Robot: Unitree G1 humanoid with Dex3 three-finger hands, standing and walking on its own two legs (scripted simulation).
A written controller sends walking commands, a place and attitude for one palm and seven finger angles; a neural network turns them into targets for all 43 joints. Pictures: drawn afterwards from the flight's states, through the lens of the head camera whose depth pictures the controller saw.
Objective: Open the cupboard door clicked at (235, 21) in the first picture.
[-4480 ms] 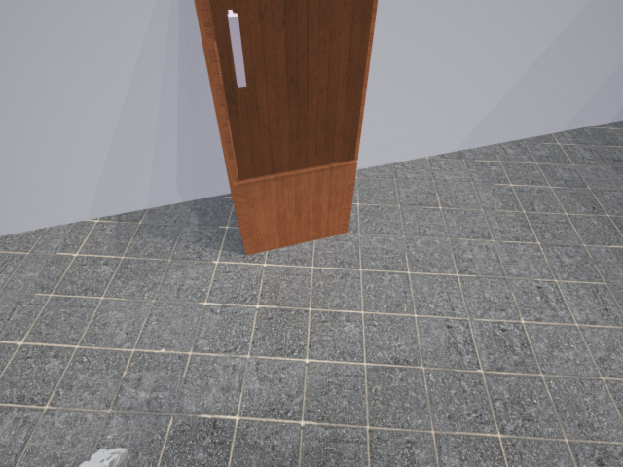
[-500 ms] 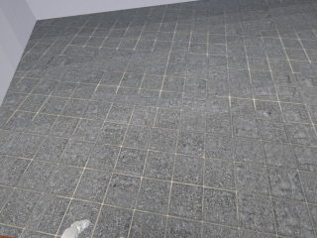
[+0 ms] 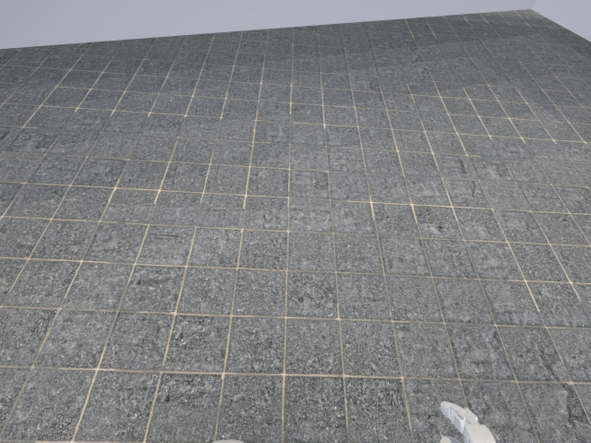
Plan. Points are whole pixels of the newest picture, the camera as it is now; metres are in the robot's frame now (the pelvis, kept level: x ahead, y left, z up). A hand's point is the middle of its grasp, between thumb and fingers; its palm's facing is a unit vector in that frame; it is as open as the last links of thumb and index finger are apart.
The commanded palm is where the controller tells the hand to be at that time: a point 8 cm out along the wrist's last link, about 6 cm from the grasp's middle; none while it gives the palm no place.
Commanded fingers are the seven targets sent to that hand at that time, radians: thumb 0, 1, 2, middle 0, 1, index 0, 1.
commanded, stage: walk to a spot facing it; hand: left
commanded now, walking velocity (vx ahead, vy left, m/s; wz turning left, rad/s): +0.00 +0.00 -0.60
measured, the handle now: out of the picture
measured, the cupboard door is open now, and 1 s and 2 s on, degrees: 0 0 0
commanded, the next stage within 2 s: turn to face it in 0.42 s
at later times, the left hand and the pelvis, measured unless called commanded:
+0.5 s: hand (249, 339) +0.30 +0.11 -0.16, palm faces -0.36 -0.90 -0.25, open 7.4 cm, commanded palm none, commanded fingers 0.00 0.90 0.90 -0.20 -0.30 -0.20 -0.30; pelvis +0.10 -0.03 -0.01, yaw -20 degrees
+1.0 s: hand (225, 359) +0.27 +0.15 -0.18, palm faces -0.14 -0.98 -0.16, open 7.3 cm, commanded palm none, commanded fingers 0.00 0.90 0.90 -0.20 -0.30 -0.20 -0.30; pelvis +0.15 -0.01 +0.00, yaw -11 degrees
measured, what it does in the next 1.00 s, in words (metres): walks ahead: right foot, then left foot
